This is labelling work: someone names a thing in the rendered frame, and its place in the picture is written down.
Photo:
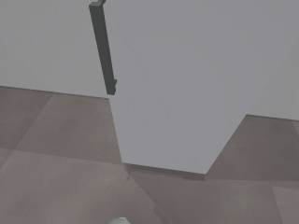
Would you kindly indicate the handle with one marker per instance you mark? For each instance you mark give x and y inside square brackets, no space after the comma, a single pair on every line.
[100,33]

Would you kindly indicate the fridge door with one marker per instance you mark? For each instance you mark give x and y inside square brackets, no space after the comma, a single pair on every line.
[188,72]

